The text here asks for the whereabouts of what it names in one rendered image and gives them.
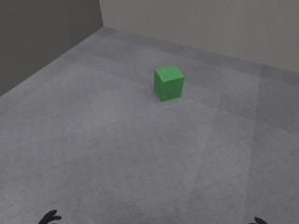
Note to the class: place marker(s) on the carton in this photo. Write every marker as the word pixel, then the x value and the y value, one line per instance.
pixel 168 82

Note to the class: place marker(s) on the robot left hand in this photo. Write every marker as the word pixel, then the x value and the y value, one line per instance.
pixel 50 216

